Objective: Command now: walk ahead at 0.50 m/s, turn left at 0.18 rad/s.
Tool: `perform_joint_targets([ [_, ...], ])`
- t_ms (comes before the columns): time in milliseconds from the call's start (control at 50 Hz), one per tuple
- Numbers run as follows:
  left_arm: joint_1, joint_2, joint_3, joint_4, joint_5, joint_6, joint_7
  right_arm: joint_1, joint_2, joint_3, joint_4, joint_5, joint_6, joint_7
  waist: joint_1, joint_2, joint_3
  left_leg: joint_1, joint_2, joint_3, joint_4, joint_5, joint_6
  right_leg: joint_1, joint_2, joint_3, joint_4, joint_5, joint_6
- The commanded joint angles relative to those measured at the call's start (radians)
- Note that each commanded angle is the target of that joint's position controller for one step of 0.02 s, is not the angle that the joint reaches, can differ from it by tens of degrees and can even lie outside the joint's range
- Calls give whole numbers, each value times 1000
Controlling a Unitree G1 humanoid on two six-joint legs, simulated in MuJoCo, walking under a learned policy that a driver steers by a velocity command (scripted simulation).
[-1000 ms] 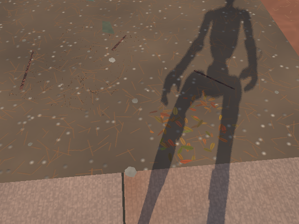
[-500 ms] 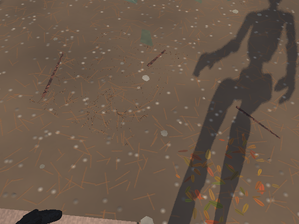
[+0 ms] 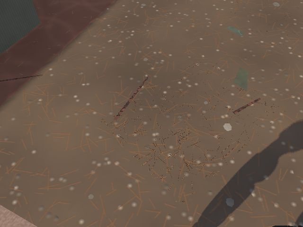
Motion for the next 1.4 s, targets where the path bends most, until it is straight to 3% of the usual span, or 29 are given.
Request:
perform_joint_targets([
  [20,-25,185,39,-48,-13,-5,4,-105,-37,-1,-89,6,-24,13,-8,-115,14,55,-23,47,-116,78,5,-19,-254,137,-94,272,-164],
  [80,-4,203,44,-20,-23,12,7,-134,-63,-9,-109,9,-27,21,-26,-133,24,83,-41,53,-185,8,42,55,-296,144,-50,336,-144],
  [140,-21,181,29,-13,-20,25,17,120,-150,-57,-38,-19,-31,8,-177,-111,-135,517,-81,77,-283,111,107,-28,-203,74,301,647,-65],
  [160,-28,113,0,-52,19,19,18,280,-235,-75,-17,-45,-28,-8,-227,34,-298,825,149,-154,-222,394,172,-250,-128,41,624,285,-8],
  [180,117,30,-26,-41,13,9,14,261,-267,-73,-23,-52,-19,-7,-151,261,-432,1023,367,-499,-283,484,323,-530,11,110,910,-418,44],
  [200,67,152,6,-12,-12,11,16,256,-179,-55,-28,-39,-15,-3,-197,113,-393,925,326,-440,-304,499,296,-559,-24,222,1001,-416,47],
  [220,-1,164,15,-35,-29,15,17,199,-142,-40,-22,-29,-19,-1,-174,98,-259,825,286,-280,-310,575,265,-611,-55,201,1001,-370,47],
  [240,-23,144,14,-32,-21,25,25,137,-113,-31,-14,-24,-24,3,-137,45,-199,720,237,-190,-335,587,238,-596,-95,178,954,-310,56],
  [280,-5,124,21,-20,-11,60,34,48,-82,-27,-4,-28,-33,6,-74,66,-133,521,189,-72,-418,548,213,-473,-128,161,896,-208,75],
  [360,-33,89,27,-60,-2,104,48,-23,-102,-37,21,-42,-43,-17,-40,73,-88,414,191,55,-496,517,238,-457,-121,138,820,-75,104],
  [460,-153,71,21,-131,3,112,20,-12,-134,-48,56,-32,-9,-51,-80,49,-79,464,193,146,-511,363,227,-437,-135,101,603,65,89],
  [620,-206,100,45,-215,-1,139,-17,-3,-180,-71,90,20,39,-43,-76,44,-72,579,231,176,-289,347,148,-335,-72,6,299,9,-1],
  [640,-158,132,60,-206,5,136,-8,39,-162,-69,109,19,39,-41,-59,1,-100,544,178,216,-172,340,92,-219,-49,24,195,165,-34],
  [660,-83,246,94,-203,7,131,14,58,-133,-61,99,-11,32,-39,-50,-177,-157,371,82,277,75,141,6,-15,-174,226,166,608,-105],
  [680,-77,337,108,-218,31,124,23,29,-81,-39,42,-48,28,-38,-65,-388,-207,37,-97,232,362,-556,-83,153,-413,590,168,861,-343],
  [700,-66,251,83,-224,30,105,12,-35,-118,-48,53,-40,31,-32,-8,-205,-286,6,-90,28,493,-619,-74,150,-407,570,152,805,-373],
  [720,-110,233,75,-226,25,89,10,-56,-123,-51,45,-10,34,-31,-30,-168,-233,-24,-73,3,508,-541,-56,102,-361,472,143,723,-326],
  [740,-160,209,72,-228,8,83,15,-46,-113,-51,60,-7,38,-41,-59,-115,-190,-38,-56,-6,461,-464,-49,57,-304,418,136,596,-268],
  [760,-205,184,64,-235,-7,87,23,-50,-132,-57,61,-18,42,-52,-74,-108,-154,-39,-47,-12,408,-400,-52,11,-281,397,122,521,-235],
  [880,-220,205,69,-250,2,103,49,-32,-90,-47,66,-13,45,-56,-92,-158,-169,111,-97,-17,166,-276,-88,-88,-218,385,111,425,-217],
  [1020,-243,208,69,-264,3,123,44,-34,-109,-50,60,-4,29,-32,-74,-216,-136,246,-130,-29,-79,-259,-67,-155,-193,529,123,206,-191],
  [1080,-267,186,60,-275,-11,135,51,54,-122,-61,85,-7,14,-21,-125,-195,-137,428,-106,-18,-362,-72,-23,-211,-127,532,204,159,-120],
  [1100,-233,141,47,-279,-5,135,52,84,-191,-77,84,-25,16,-26,-108,-57,-156,540,75,-170,-415,-30,41,-324,-52,446,356,-46,-61],
  [1120,-211,121,43,-307,-8,126,51,53,-268,-89,84,-51,27,-29,-57,238,-97,532,262,-423,-465,138,205,-526,120,236,539,-361,-1],
  [1140,-198,204,67,-288,12,114,50,22,-206,-73,53,-65,20,-31,-79,192,-101,469,331,-477,-467,178,301,-521,60,259,786,-416,41],
  [1160,-174,236,83,-262,3,115,47,-30,-156,-58,38,-54,18,-36,-57,118,-86,444,273,-373,-448,174,275,-510,50,267,882,-352,52],
  [1220,-157,158,67,-225,5,135,53,-55,-117,-40,42,-13,22,-43,-63,83,-50,472,149,-194,-412,198,203,-530,51,249,945,-230,100],
  [1320,-237,75,23,-259,4,129,45,-2,-130,-39,66,-18,38,-47,-112,143,-95,541,121,-105,-385,253,208,-378,-11,152,579,-221,120],
  [1400,-185,93,25,-224,0,127,37,18,-161,-40,88,2,50,-36,-101,148,-87,498,123,-111,-342,271,197,-177,-3,70,207,-41,89],
])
